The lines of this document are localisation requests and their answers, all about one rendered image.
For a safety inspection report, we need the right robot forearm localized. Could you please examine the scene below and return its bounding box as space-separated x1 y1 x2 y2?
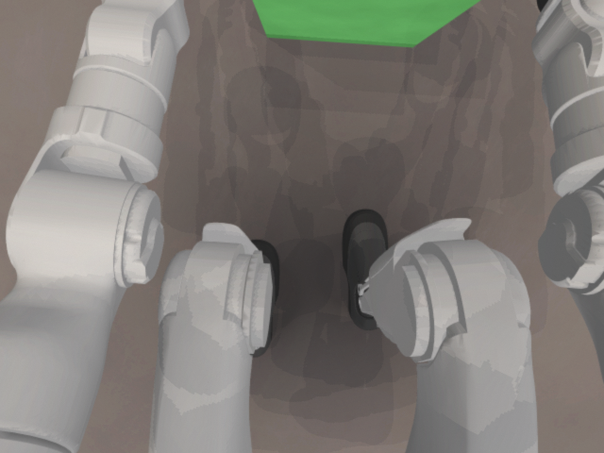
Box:
531 0 604 197

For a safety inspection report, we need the left robot thigh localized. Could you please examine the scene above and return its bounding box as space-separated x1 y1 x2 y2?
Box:
148 241 273 453

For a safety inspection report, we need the carton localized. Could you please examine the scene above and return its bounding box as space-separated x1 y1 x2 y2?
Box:
253 0 480 47

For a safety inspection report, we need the left robot foot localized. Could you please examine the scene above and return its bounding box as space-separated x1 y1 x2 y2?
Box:
250 240 279 358

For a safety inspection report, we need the left robot forearm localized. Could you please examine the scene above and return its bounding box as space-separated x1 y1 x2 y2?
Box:
6 0 190 268

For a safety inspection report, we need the right robot upper arm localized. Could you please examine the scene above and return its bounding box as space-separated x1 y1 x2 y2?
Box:
538 184 604 383

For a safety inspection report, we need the left robot upper arm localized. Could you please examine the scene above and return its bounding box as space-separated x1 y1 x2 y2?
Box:
0 168 164 453

